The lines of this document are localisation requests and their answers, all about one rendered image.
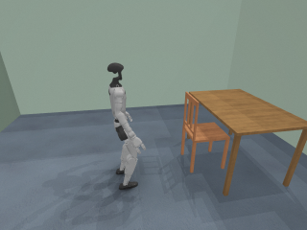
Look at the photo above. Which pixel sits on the robot right forearm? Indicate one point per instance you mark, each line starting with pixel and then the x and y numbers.
pixel 124 123

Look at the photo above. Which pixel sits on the left robot thigh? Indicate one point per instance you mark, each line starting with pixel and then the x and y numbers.
pixel 124 147

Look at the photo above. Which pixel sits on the right robot foot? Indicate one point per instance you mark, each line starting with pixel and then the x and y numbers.
pixel 131 184

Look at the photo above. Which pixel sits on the left robot hand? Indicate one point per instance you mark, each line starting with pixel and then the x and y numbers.
pixel 127 115

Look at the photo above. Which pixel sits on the right robot hand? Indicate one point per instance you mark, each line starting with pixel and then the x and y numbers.
pixel 136 142

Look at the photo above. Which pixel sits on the chair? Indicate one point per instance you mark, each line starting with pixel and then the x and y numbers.
pixel 199 133

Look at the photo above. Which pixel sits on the table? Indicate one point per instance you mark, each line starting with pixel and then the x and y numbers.
pixel 245 114

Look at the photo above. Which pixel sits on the robot right upper arm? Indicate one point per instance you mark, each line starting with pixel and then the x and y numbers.
pixel 118 95

